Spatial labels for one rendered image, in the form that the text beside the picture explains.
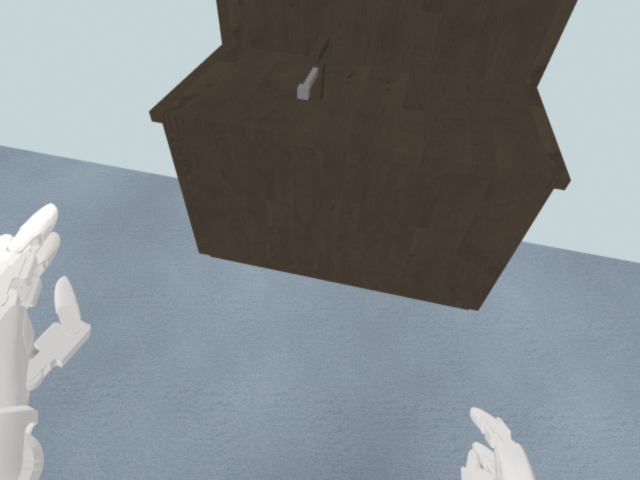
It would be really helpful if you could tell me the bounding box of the left robot forearm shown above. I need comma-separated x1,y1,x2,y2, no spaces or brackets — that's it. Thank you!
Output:
0,405,44,480

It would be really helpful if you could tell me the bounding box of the tap lever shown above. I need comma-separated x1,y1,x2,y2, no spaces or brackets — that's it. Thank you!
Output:
297,67,318,100

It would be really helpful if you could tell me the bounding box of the right robot hand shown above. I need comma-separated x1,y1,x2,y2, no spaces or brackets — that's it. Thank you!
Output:
461,407,536,480

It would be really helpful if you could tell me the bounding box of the counter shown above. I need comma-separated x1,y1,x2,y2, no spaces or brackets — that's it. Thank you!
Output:
149,0,578,311

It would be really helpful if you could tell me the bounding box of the left robot hand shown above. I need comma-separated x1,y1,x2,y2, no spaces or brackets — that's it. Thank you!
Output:
0,203,91,408

